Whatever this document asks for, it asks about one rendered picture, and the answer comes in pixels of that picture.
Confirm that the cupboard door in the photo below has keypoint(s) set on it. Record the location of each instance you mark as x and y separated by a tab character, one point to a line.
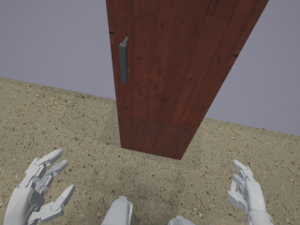
177	52

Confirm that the robot left hand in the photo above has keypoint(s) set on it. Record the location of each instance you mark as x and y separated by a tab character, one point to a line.
29	194

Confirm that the handle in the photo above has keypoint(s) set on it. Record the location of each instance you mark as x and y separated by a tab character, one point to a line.
123	60

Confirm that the robot right hand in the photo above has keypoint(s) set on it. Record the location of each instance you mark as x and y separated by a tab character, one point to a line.
250	197

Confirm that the right robot forearm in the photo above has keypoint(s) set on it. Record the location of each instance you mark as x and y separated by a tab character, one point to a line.
258	217

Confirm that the left robot thigh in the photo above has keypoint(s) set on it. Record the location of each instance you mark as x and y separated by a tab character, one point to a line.
119	213

